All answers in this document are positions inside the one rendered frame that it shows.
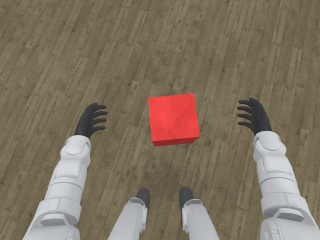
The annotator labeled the robot right thigh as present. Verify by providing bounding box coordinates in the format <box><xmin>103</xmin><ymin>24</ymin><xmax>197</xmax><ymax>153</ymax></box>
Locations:
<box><xmin>182</xmin><ymin>204</ymin><xmax>220</xmax><ymax>240</ymax></box>

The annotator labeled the carton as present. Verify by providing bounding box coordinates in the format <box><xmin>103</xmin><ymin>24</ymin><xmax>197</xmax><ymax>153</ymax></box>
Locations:
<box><xmin>148</xmin><ymin>93</ymin><xmax>200</xmax><ymax>147</ymax></box>

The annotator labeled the right robot forearm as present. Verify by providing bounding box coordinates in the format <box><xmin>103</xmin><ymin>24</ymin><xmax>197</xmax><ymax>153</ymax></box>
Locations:
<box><xmin>253</xmin><ymin>131</ymin><xmax>320</xmax><ymax>232</ymax></box>

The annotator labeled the robot left hand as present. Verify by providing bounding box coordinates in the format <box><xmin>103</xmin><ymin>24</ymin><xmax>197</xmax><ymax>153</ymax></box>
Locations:
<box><xmin>74</xmin><ymin>102</ymin><xmax>108</xmax><ymax>140</ymax></box>

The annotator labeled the robot right hand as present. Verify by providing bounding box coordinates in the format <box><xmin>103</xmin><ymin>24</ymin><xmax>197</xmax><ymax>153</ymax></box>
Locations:
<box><xmin>237</xmin><ymin>97</ymin><xmax>272</xmax><ymax>137</ymax></box>

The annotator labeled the right robot upper arm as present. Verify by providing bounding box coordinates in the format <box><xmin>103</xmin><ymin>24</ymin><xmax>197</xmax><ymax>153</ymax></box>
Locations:
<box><xmin>260</xmin><ymin>217</ymin><xmax>320</xmax><ymax>240</ymax></box>

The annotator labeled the left robot forearm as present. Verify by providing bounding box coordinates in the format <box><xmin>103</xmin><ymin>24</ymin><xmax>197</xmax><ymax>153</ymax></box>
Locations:
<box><xmin>22</xmin><ymin>135</ymin><xmax>91</xmax><ymax>240</ymax></box>

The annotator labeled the left robot upper arm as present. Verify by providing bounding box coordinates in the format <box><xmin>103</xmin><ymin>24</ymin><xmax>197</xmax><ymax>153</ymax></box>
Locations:
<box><xmin>24</xmin><ymin>224</ymin><xmax>80</xmax><ymax>240</ymax></box>

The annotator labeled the left robot shin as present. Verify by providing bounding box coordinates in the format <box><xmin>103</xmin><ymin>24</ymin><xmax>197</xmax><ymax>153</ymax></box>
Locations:
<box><xmin>124</xmin><ymin>197</ymin><xmax>146</xmax><ymax>208</ymax></box>

